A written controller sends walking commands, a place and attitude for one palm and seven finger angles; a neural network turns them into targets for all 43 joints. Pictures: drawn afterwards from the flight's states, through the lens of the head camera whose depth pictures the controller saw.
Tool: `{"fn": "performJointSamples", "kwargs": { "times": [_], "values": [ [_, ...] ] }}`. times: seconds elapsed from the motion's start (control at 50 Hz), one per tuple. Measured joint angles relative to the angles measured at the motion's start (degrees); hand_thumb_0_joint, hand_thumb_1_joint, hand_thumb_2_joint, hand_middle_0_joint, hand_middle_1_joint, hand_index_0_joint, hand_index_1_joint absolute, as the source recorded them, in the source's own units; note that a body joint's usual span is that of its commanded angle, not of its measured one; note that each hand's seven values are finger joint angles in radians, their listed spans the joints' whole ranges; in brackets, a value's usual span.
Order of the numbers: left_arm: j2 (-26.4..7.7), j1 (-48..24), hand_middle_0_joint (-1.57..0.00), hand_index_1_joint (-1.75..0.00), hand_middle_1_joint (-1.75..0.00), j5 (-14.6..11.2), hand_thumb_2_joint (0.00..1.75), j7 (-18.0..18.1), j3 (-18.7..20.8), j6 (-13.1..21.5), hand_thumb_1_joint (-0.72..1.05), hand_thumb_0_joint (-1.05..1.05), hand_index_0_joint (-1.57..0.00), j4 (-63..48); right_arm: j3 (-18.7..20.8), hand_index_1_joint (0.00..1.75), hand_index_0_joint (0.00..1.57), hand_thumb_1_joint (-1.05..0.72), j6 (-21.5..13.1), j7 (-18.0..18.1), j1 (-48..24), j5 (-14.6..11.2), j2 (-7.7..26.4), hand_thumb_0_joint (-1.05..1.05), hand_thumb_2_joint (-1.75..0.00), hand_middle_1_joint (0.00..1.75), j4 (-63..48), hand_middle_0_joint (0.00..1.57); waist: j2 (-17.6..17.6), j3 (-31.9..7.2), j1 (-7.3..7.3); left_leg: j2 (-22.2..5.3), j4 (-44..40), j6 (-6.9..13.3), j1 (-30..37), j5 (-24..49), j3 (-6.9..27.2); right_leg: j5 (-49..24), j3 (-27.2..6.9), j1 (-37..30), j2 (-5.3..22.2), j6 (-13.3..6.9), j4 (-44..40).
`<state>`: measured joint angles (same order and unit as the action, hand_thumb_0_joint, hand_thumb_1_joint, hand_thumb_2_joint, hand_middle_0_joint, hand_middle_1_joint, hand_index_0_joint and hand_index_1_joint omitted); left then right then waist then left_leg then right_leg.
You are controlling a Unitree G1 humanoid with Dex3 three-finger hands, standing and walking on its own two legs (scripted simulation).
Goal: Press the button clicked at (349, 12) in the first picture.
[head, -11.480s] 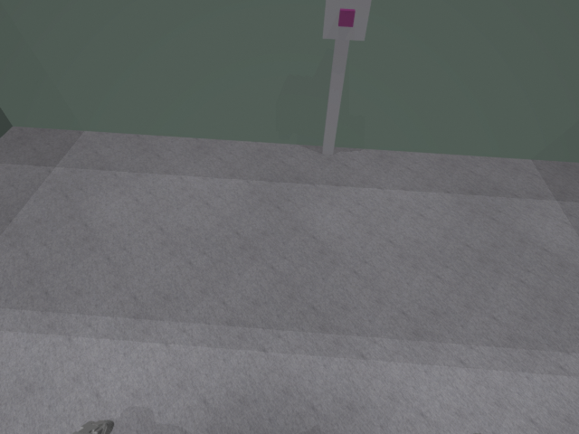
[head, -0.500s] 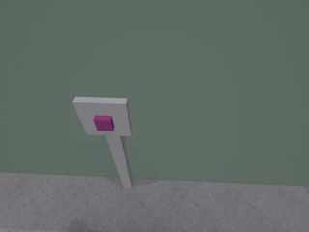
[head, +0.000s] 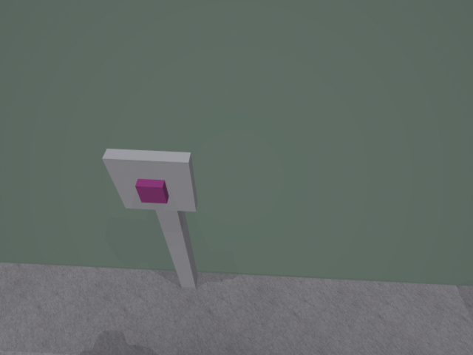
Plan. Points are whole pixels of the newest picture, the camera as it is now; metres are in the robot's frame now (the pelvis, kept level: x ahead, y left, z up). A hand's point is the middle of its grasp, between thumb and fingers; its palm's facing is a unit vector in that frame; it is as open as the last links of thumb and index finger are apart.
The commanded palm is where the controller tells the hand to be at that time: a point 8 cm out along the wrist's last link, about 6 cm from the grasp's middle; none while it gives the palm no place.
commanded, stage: look again from close up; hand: left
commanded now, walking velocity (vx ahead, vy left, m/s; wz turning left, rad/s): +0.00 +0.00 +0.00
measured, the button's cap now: (153, 190) +0.45 +0.22 -0.04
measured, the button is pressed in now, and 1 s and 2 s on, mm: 0 0 0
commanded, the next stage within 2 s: raise the hand and make a fist in 0.36 s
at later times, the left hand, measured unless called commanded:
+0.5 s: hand out of the picture +0.03 +0.17 -0.17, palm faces +0.07 -0.98 -0.21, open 7.4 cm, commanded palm +0.10 +0.22 -0.07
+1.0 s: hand out of the picture +0.13 +0.18 -0.07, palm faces +0.09 -1.00 -0.03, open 4.6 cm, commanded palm +0.12 +0.23 -0.06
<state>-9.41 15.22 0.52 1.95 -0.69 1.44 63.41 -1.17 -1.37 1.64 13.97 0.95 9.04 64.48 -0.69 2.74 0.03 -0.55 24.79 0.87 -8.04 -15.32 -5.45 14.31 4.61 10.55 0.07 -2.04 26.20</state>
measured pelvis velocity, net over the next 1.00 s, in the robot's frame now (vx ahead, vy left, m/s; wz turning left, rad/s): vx -0.05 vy -0.02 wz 0.05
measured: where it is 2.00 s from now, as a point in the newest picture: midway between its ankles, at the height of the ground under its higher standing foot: outside the picture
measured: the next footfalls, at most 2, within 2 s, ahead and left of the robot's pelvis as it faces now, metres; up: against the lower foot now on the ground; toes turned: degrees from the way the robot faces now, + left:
none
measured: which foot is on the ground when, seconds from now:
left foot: down 0.00-1.00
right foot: down 0.00-1.00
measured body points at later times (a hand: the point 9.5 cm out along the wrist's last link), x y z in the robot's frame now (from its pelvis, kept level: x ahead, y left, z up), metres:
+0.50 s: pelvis +0.00 -0.01 +0.00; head +0.02 -0.01 +0.45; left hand +0.03 +0.23 -0.15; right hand +0.02 -0.24 -0.16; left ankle -0.02 +0.10 -0.74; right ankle +0.00 -0.09 -0.74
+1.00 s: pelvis -0.05 -0.02 -0.11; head +0.02 +0.00 +0.33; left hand +0.12 +0.23 -0.07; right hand +0.21 -0.23 -0.16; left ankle -0.02 +0.10 -0.74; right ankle +0.00 -0.09 -0.74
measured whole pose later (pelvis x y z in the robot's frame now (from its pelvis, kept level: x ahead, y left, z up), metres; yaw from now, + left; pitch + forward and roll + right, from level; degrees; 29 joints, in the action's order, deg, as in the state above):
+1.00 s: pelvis -0.05 -0.02 -0.11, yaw +3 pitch +15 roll -1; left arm -11.2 28.0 -14.4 -15.2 7.2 30.7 -0.2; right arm 1.5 -12.5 1.7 6.9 -0.8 13.5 27.4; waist -0.8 -7.3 2.6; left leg -2.7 73.0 -0.3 -55.6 -32.3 0.1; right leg 30.8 9.5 55.0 1.4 -4.8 70.7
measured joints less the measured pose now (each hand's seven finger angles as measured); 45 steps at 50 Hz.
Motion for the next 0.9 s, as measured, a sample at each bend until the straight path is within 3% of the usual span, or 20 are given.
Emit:
{"fn": "performJointSamples", "kwargs": {
  "times": [0.48, 0.5, 0.52, 0.56, 0.62, 0.72, 0.76, 0.78, 0.82, 0.9],
  "values": [
    [-0.62, -0.95, -0.20, -0.30, -0.30, 0.11, 0.90, 0.29, 0.14, 0.32, 0.90, 0.01, -0.20, -0.41, 0.15, 0.30, 0.20, -0.91, 0.19, -0.20, -0.64, -0.16, 0.76, 0.00, -0.90, 0.30, 0.05, 0.20, 0.61, -0.13, 0.03, -0.90, -0.31, -0.80, 0.00, 0.21, 0.23, -0.38, 0.26, -0.40, -0.92, -0.59, -1.14],
    [-0.36, 1.73, -0.20, -0.30, -0.30, -2.57, 0.90, 0.25, 0.93, -2.90, 0.90, 0.01, -0.21, -9.10, 0.05, 0.30, 0.20, -0.91, -0.21, 0.02, 0.23, -1.00, 1.08, 0.01, -0.90, 0.30, -2.54, 0.20, 0.83, 0.25, 0.00, -1.03, 0.60, -0.78, -0.52, -0.20, 0.23, -0.35, 0.27, -0.05, -0.99, -0.56, -0.67],
    [-0.15, 5.08, -0.20, -0.31, -0.31, -4.30, 0.90, 0.57, 1.70, -3.40, 0.90, 0.01, -0.21, -19.68, -0.03, 0.30, 0.20, -0.91, -2.41, 0.80, 1.76, -1.53, 1.38, 0.01, -0.90, 0.30, -5.42, 0.20, 0.81, 0.21, 0.40, -0.80, 0.76, -0.68, -0.65, -0.31, 0.06, -0.08, 0.10, 0.47, -0.75, -0.60, 0.15],
    [0.41, 9.44, -0.22, -0.32, -0.32, -7.27, 0.90, 2.38, 1.82, -0.36, 0.90, 0.02, -0.22, -35.91, 0.41, 0.30, 0.20, -0.91, -7.18, 1.95, 3.79, -2.33, 2.25, 0.01, -0.90, 0.30, -9.99, 0.20, 1.34, -1.25, 0.08, -0.17, 1.72, -0.53, -2.08, -0.45, 0.58, 0.88, 0.60, 2.00, 0.04, -0.52, 2.06],
    [1.46, 7.41, -0.25, -0.36, -0.36, -10.39, 0.90, 0.91, 3.75, 7.91, 0.90, 0.02, -0.25, -46.24, 1.46, 0.30, 0.20, -0.91, -10.97, 1.59, 2.77, -1.95, 3.92, 0.01, -0.90, 0.30, -16.17, 0.20, 2.24, -3.71, -1.59, 0.46, 7.39, -0.25, -8.61, -1.86, 2.09, 2.87, 2.12, 7.68, 1.21, -0.35, 7.35],
    [1.35, 2.73, -0.34, -0.46, -0.46, -14.00, 0.90, -10.92, 7.30, 28.69, 0.91, 0.01, -0.35, -48.54, 3.52, 0.30, 0.20, -0.91, -13.86, -1.43, -2.94, -1.01, 5.49, 0.01, -0.90, 0.30, -26.18, 0.20, 0.10, -8.71, -1.35, -0.41, 23.67, -0.44, -25.90, -7.75, 0.89, 8.37, 0.89, 25.77, 1.66, -1.40, 24.02],
    [0.82, 2.93, -0.39, -0.51, -0.51, -14.28, 0.90, -16.55, 7.63, 34.97, 0.90, 0.01, -0.39, -48.69, 4.49, 0.30, 0.20, -0.91, -14.13, -2.42, -5.07, -1.12, 6.16, 0.01, -0.90, 0.30, -29.79, 0.20, -0.93, -9.86, -0.87, -0.92, 30.69, -0.51, -32.27, -10.51, 0.69, 10.92, 0.60, 32.24, 1.70, -1.30, 30.86],
    [0.50, 3.46, -0.41, -0.54, -0.54, -14.55, 0.90, -18.77, 7.72, 36.10, 0.90, 0.01, -0.42, -49.01, 4.87, 0.30, 0.20, -0.91, -13.87, -2.59, -5.93, -1.36, 6.48, 0.01, -0.90, 0.30, -31.44, 0.20, -1.46, -10.27, -0.53, -1.10, 33.78, -0.88, -34.96, -11.69, 0.67, 12.14, 0.52, 35.01, 1.75, -1.74, 33.98],
    [0.15, 5.21, -0.46, -0.60, -0.60, -15.57, 0.90, -21.41, 7.72, 34.95, 0.90, 0.01, -0.47, -50.09, 5.41, 0.30, 0.20, -0.91, -12.92, -2.32, -7.21, -1.95, 7.12, 0.01, -0.90, 0.30, -34.39, 0.20, -2.01, -10.60, 0.25, -1.20, 38.90, -0.83, -39.18, -13.66, 1.10, 14.10, 0.74, 39.07, 1.91, -2.21, 38.93],
    [-0.28, 9.93, -0.57, -0.71, -0.71, -16.10, 0.90, -19.93, 8.00, 29.55, 0.90, 0.01, -0.58, -54.68, 5.32, 0.30, 0.20, -0.91, -11.54, -0.96, -8.18, -2.44, 6.97, 0.01, -0.90, 0.30, -37.75, 0.20, -1.64, -10.29, 1.71, -1.61, 45.33, -0.93, -44.34, -16.26, 3.00, 16.31, 2.40, 42.98, 1.80, -2.51, 43.83]
  ]
}}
